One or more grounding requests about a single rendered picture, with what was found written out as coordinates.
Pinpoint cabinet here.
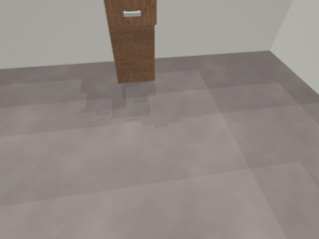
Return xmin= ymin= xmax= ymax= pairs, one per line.
xmin=106 ymin=12 xmax=155 ymax=84

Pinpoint handle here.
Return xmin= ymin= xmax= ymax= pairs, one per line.
xmin=123 ymin=10 xmax=142 ymax=17

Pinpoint drawer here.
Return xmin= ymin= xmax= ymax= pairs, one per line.
xmin=104 ymin=0 xmax=157 ymax=28

